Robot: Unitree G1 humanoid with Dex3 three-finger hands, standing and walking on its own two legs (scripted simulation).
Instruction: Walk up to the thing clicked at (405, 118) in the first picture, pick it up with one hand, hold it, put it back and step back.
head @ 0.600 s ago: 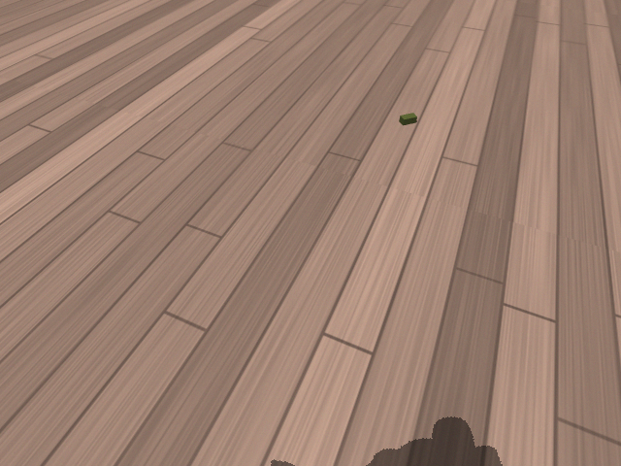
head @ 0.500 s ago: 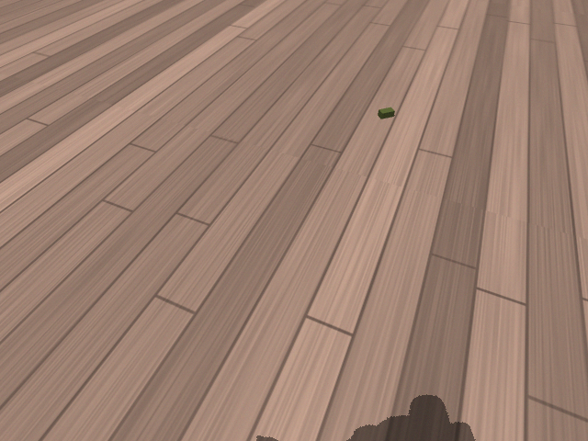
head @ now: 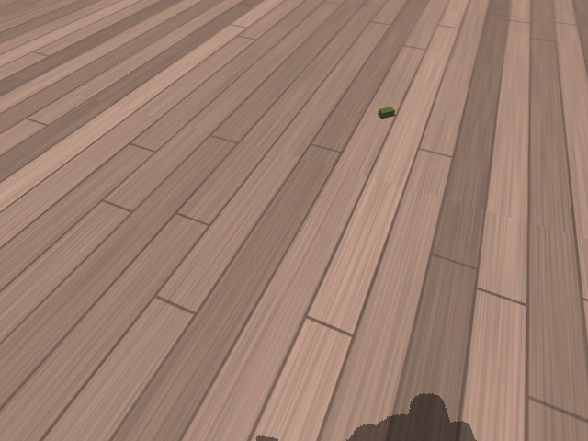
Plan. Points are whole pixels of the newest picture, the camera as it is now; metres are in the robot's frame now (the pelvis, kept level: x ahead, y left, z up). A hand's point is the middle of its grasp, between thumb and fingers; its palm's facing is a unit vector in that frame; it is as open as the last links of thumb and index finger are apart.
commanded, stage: stand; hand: left
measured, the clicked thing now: (386, 112) +2.01 -0.62 -0.76
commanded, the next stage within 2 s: walk up in 0.52 s
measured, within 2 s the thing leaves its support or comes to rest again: neither
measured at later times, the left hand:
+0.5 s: hand out of the picture +0.08 +0.25 -0.16, palm faces -0.03 -0.94 -0.34, open 7.4 cm
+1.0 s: hand (208, 375) +0.26 +0.15 -0.14, palm faces -0.16 -0.90 -0.40, open 7.4 cm
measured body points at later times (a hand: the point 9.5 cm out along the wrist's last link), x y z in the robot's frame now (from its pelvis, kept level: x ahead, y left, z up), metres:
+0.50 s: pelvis +0.00 +0.00 +0.00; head +0.02 +0.00 +0.45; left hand +0.08 +0.30 -0.13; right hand +0.08 -0.30 -0.13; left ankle +0.00 +0.12 -0.75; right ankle -0.01 -0.13 -0.75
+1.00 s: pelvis +0.13 -0.12 -0.02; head +0.12 -0.14 +0.43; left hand +0.26 +0.20 -0.11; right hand +0.14 -0.47 -0.14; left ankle +0.10 +0.04 -0.68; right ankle +0.13 -0.25 -0.75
